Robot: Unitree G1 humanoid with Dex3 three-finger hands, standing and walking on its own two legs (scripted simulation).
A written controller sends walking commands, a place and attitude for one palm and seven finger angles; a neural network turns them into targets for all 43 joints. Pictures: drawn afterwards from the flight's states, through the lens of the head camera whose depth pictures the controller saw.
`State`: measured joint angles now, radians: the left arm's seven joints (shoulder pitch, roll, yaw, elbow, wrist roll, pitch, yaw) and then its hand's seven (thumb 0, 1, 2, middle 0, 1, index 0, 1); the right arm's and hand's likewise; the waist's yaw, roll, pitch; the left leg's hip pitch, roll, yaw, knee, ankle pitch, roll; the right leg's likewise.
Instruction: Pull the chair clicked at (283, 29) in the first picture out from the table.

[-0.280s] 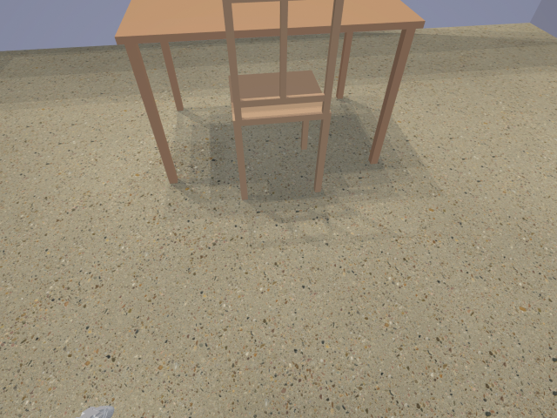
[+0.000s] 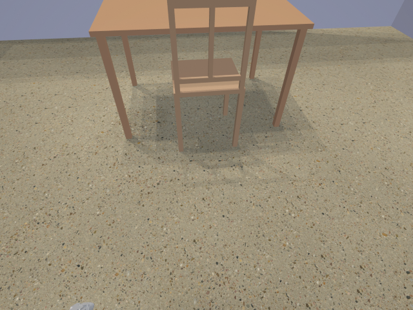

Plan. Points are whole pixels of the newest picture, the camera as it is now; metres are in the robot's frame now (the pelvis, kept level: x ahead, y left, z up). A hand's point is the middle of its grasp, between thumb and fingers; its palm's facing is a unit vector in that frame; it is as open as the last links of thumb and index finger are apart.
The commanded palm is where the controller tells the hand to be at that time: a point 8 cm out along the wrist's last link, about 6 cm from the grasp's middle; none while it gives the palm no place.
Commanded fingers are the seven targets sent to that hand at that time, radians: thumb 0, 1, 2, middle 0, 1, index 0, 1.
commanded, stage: stand and wait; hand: left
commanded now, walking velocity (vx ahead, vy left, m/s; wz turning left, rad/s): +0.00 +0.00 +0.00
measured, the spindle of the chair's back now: (211, 45) +1.28 +0.06 -0.05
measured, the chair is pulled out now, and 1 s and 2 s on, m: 0.00 0.00 0.00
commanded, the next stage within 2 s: look at it before walking up in 0.54 s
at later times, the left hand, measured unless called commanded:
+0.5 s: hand out of the picture +0.05 +0.25 -0.15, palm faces -0.01 -0.94 -0.34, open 7.4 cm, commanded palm none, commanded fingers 0.00 0.90 0.90 -0.20 -0.30 -0.20 -0.30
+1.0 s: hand out of the picture +0.05 +0.25 -0.15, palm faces -0.02 -0.94 -0.33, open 7.4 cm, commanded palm none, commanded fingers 0.00 0.90 0.90 -0.20 -0.30 -0.20 -0.30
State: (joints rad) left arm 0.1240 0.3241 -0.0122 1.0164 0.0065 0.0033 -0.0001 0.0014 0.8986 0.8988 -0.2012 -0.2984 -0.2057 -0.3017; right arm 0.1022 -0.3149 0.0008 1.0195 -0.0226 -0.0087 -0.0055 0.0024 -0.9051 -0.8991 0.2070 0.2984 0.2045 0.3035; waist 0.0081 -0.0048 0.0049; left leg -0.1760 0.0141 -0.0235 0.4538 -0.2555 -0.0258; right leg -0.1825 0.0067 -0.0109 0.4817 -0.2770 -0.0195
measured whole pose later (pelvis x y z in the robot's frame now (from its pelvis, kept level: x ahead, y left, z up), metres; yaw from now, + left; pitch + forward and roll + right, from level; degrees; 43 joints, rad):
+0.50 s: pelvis -0.01 +0.00 +0.00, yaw +0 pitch -2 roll +0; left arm 0.15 0.35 0.00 1.09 0.01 0.00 0.00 0.00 0.90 0.90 -0.20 -0.30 -0.20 -0.30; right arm 0.14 -0.33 0.00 1.11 -0.02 -0.01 0.00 0.00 -0.91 -0.90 0.21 0.30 0.20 0.30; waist 0.01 0.00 0.02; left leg -0.16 0.01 -0.03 0.40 -0.21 -0.02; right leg -0.16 0.01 -0.01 0.42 -0.23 -0.02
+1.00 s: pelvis -0.01 +0.01 +0.01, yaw +0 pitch -1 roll +0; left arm 0.15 0.34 -0.01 1.09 0.01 0.00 0.00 0.00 0.90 0.90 -0.20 -0.30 -0.20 -0.30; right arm 0.13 -0.33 0.00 1.11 -0.01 -0.01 0.00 0.00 -0.91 -0.90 0.21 0.30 0.20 0.30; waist 0.01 -0.01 0.03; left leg -0.16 0.01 -0.02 0.38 -0.20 -0.02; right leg -0.16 0.00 -0.01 0.40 -0.21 -0.01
